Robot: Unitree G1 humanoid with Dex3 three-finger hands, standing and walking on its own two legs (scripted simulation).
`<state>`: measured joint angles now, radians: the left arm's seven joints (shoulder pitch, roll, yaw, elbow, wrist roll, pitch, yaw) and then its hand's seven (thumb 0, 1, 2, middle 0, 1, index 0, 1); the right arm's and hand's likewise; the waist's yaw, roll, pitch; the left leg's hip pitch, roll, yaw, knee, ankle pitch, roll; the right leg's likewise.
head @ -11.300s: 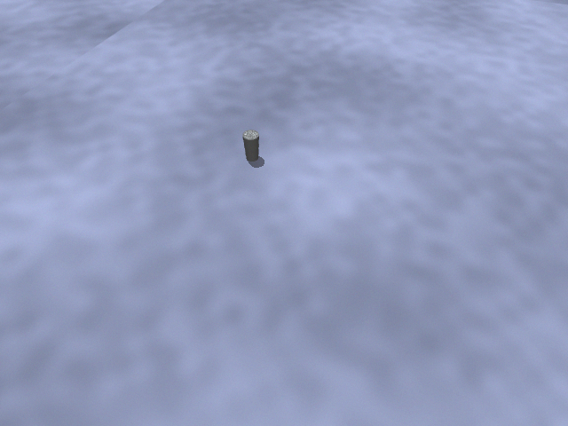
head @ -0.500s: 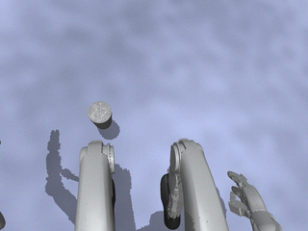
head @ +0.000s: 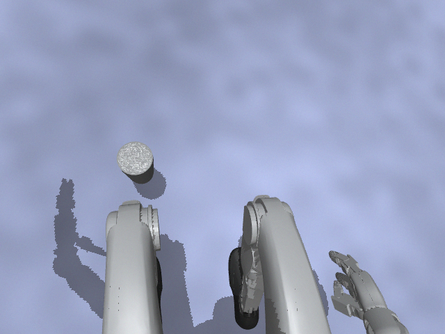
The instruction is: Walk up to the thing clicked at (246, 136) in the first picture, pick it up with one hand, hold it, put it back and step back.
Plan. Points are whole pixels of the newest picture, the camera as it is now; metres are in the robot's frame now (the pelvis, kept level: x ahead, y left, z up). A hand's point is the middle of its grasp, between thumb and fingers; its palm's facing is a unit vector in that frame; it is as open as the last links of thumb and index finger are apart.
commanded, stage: approach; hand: left
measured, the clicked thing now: (138, 166) +0.44 +0.17 -0.32
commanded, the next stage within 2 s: close in in 0.44 s
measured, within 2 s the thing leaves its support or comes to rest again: neither
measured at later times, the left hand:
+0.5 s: hand (75, 167) +0.41 +0.28 -0.21, palm faces -0.03 -1.00 +0.03, open 17.6 cm
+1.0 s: hand (117, 173) +0.41 +0.21 -0.27, palm faces -0.04 -1.00 +0.00, open 17.4 cm
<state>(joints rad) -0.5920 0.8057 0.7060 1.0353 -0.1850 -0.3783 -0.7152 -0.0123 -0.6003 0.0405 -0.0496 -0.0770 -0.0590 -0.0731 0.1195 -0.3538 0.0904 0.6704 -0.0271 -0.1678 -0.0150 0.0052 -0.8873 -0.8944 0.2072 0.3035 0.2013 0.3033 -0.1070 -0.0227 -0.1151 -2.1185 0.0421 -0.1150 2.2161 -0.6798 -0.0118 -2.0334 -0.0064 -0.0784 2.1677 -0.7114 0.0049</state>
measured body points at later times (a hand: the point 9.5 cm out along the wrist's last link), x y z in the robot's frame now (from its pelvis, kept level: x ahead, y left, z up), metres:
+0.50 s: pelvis -0.01 +0.01 -0.09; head +0.23 +0.11 +0.27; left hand +0.41 +0.33 -0.20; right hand +0.14 -0.27 -0.16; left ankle +0.08 +0.13 -0.36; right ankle +0.09 -0.12 -0.36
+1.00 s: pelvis -0.02 +0.02 -0.11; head +0.22 +0.16 +0.24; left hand +0.41 +0.26 -0.27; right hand +0.13 -0.26 -0.15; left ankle +0.08 +0.13 -0.36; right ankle +0.09 -0.12 -0.36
